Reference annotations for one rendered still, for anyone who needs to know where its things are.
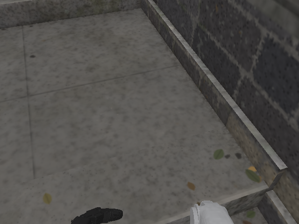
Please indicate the robot left hand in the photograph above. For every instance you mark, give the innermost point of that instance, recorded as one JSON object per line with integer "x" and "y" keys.
{"x": 98, "y": 215}

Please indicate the robot right thigh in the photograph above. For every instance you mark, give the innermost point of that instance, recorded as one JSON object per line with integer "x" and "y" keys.
{"x": 209, "y": 213}

